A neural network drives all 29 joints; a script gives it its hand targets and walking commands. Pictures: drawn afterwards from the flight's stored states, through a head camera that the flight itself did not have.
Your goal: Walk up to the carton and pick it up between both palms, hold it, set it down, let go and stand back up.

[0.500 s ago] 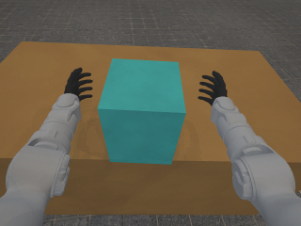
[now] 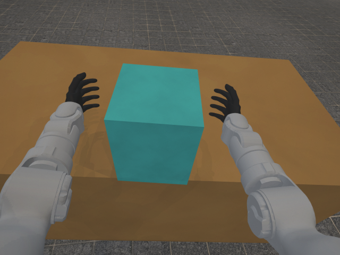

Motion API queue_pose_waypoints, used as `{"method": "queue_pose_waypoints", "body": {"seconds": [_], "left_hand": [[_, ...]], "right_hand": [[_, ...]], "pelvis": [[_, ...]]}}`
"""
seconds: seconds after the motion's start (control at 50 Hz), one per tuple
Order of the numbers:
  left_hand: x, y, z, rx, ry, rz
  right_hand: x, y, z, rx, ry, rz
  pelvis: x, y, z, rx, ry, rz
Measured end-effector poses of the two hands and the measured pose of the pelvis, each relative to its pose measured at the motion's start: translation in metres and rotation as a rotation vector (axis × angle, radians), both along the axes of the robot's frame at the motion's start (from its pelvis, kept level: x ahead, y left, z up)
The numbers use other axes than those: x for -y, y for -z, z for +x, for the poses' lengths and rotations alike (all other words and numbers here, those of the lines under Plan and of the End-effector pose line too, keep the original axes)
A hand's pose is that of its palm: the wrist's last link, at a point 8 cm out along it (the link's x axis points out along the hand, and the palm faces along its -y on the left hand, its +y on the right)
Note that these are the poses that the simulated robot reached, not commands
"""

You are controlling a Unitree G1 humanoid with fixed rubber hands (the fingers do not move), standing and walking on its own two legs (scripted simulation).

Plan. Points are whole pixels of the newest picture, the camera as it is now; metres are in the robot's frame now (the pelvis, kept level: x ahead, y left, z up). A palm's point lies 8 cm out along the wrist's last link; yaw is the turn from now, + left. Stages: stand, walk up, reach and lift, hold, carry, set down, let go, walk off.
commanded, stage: set down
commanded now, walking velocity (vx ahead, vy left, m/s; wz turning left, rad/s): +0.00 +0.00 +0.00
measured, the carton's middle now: (156, 126) +0.46 +0.00 +0.05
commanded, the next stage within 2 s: none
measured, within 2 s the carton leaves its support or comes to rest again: neither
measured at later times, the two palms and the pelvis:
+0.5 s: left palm (68, 159) +0.36 +0.20 +0.07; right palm (247, 161) +0.31 -0.20 +0.08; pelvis +0.00 +0.00 +0.01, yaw -3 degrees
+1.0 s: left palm (55, 161) +0.34 +0.22 +0.08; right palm (238, 164) +0.31 -0.18 +0.08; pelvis +0.00 +0.02 +0.01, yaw -2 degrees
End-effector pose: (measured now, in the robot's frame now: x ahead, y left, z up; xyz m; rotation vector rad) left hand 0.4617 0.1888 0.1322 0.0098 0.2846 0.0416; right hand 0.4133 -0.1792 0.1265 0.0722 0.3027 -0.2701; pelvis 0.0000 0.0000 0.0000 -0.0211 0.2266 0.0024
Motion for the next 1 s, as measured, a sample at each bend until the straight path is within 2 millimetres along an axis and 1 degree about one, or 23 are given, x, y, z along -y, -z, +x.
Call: {"method": "queue_pose_waypoints", "body": {"seconds": [0.18, 0.22, 0.26, 0.28, 0.32, 0.38, 0.44, 0.48, 0.54, 0.58, 0.62, 0.7, 0.76, 0.8, 0.86, 0.92, 1.0], "left_hand": [[0.002, -0.026, 0.003, 0.011, 0.026, 0.000], [0.003, -0.031, 0.001, 0.020, 0.035, 0.009], [0.004, -0.033, -0.008, 0.041, 0.057, 0.037], [0.005, -0.030, -0.015, 0.047, 0.070, 0.046], [0.006, -0.018, -0.032, 0.027, 0.090, 0.045], [0.003, 0.012, -0.060, -0.039, 0.087, 0.013], [-0.005, 0.044, -0.086, -0.099, 0.053, -0.014], [-0.011, 0.060, -0.099, -0.119, 0.028, -0.018], [-0.017, 0.072, -0.112, -0.115, 0.005, -0.023], [-0.019, 0.074, -0.117, -0.099, 0.002, -0.028], [-0.020, 0.072, -0.118, -0.076, 0.005, -0.032], [-0.021, 0.060, -0.118, -0.026, 0.024, -0.024], [-0.023, 0.052, -0.118, 0.003, 0.036, -0.012], [-0.025, 0.050, -0.120, 0.006, 0.043, -0.009], [-0.029, 0.053, -0.115, -0.024, 0.043, -0.005], [-0.032, 0.051, -0.112, -0.017, 0.041, 0.010], [-0.033, 0.053, -0.118, 0.006, 0.052, 0.014]], "right_hand": [[0.011, -0.029, 0.002, 0.037, 0.000, -0.016], [0.014, -0.035, 0.000, 0.053, -0.001, -0.017], [0.014, -0.036, -0.007, 0.091, -0.022, -0.036], [0.014, -0.034, -0.013, 0.107, -0.027, -0.035], [0.015, -0.021, -0.028, 0.106, -0.030, -0.022], [0.018, 0.009, -0.056, 0.055, -0.015, 0.005], [0.020, 0.035, -0.083, 0.010, 0.007, 0.020], [0.021, 0.047, -0.095, -0.004, 0.012, 0.022], [0.021, 0.054, -0.105, -0.006, 0.000, 0.013], [0.019, 0.053, -0.106, 0.000, -0.013, 0.005], [0.017, 0.049, -0.104, 0.012, -0.025, -0.003], [0.010, 0.039, -0.098, 0.041, -0.044, -0.009], [0.005, 0.035, -0.097, 0.049, -0.054, -0.008], [0.002, 0.037, -0.098, 0.041, -0.051, -0.013], [0.002, 0.040, -0.096, 0.021, -0.031, -0.012], [0.000, 0.041, -0.096, 0.026, -0.028, -0.008], [-0.003, 0.049, -0.106, 0.033, -0.041, -0.012]], "pelvis": [[0.000, -0.006, 0.007, 0.078, 0.014, 0.004], [0.000, -0.008, 0.008, 0.098, 0.017, 0.004], [-0.001, -0.012, 0.011, 0.155, 0.026, 0.004], [-0.001, -0.013, 0.013, 0.183, 0.027, 0.006], [-0.001, -0.015, 0.015, 0.233, 0.029, 0.009], [-0.001, -0.015, 0.016, 0.289, 0.038, 0.007], [0.000, -0.014, 0.011, 0.300, 0.043, 0.008], [0.000, -0.012, 0.007, 0.284, 0.046, 0.010], [-0.001, -0.011, 0.000, 0.245, 0.047, 0.015], [-0.002, -0.010, -0.004, 0.217, 0.047, 0.018], [-0.002, -0.010, -0.006, 0.194, 0.046, 0.020], [-0.005, -0.010, -0.008, 0.179, 0.046, 0.020], [-0.007, -0.011, -0.007, 0.197, 0.044, 0.017], [-0.009, -0.012, -0.005, 0.212, 0.039, 0.014], [-0.010, -0.011, -0.004, 0.213, 0.030, 0.013], [-0.013, -0.011, -0.002, 0.228, 0.033, 0.010], [-0.015, -0.012, 0.005, 0.264, 0.035, 0.004]]}}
